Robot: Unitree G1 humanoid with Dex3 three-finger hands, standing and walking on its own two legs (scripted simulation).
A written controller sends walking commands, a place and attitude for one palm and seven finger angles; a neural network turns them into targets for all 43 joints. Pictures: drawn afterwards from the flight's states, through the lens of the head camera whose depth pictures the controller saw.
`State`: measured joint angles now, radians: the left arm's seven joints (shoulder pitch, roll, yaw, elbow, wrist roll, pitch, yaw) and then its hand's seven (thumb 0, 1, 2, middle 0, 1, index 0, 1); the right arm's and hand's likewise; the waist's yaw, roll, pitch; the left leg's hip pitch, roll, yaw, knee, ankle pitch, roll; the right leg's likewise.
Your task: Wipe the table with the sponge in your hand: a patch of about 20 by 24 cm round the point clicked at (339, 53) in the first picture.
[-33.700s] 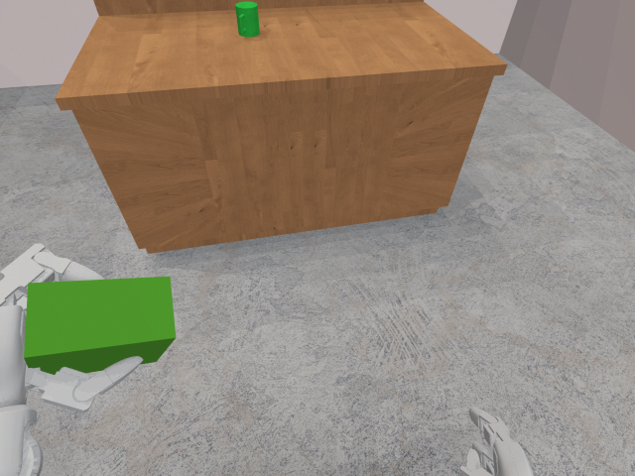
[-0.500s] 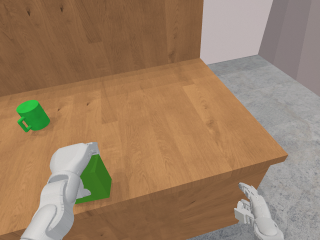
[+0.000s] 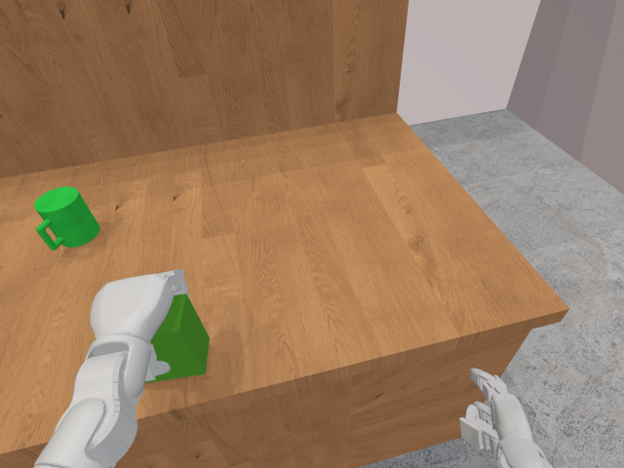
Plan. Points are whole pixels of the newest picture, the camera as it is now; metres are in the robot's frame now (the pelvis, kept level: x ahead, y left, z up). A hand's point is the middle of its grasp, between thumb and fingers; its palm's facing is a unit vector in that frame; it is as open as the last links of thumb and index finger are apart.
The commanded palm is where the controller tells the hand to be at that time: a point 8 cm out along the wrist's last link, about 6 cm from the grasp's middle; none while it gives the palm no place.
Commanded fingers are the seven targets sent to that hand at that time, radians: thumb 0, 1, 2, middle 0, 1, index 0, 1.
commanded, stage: wipe forward along the first lane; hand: left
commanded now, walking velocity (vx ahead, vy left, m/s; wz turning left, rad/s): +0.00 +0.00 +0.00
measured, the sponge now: (162, 347) +0.24 +0.27 +0.01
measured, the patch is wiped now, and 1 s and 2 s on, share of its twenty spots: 0.00 0.15 0.40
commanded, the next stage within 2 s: slide across to the middle lane in 1.68 s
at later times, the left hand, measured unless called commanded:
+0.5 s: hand (152, 304) +0.28 +0.29 +0.05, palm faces -0.04 -0.07 -1.00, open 10.0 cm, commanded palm +0.26 +0.30 +0.11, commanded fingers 0.00 0.10 1.30 -1.20 -1.60 -1.20 -1.60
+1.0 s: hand (152, 285) +0.32 +0.31 +0.04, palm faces -0.07 -0.05 -1.00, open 10.1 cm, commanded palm +0.31 +0.31 +0.09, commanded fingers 0.00 0.10 1.30 -1.20 -1.60 -1.20 -1.60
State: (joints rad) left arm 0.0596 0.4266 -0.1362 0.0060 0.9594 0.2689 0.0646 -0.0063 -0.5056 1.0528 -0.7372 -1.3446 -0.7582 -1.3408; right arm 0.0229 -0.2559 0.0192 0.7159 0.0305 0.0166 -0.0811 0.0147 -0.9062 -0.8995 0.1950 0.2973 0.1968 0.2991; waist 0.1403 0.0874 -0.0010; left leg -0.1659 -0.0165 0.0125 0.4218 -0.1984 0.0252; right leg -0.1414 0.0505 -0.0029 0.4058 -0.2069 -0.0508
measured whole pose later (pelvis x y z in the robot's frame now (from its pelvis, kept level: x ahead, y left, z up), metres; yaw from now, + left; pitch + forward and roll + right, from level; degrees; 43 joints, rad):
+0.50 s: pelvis +0.00 +0.01 +0.00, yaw +1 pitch -1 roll +0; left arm -0.14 0.42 -0.12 0.27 0.97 0.32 0.09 -0.01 -0.51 1.06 -0.73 -1.34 -0.75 -1.34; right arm 0.04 -0.25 0.03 0.73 0.06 0.04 -0.09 0.01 -0.91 -0.90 0.20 0.30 0.20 0.30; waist 0.11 0.07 -0.02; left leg -0.23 -0.03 0.00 0.42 -0.19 0.03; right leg -0.20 0.04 -0.01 0.41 -0.21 -0.04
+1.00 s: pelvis +0.00 +0.00 +0.00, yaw +1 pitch +3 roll +0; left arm -0.29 0.44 -0.07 0.51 0.98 0.25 0.11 -0.01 -0.53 1.07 -0.74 -1.33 -0.76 -1.33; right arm 0.11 -0.28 0.00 0.74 0.07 0.08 -0.08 0.01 -0.91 -0.90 0.20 0.30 0.20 0.30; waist 0.07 0.07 -0.06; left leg -0.32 -0.03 0.00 0.48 -0.21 0.03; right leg -0.28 0.04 -0.01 0.45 -0.22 -0.04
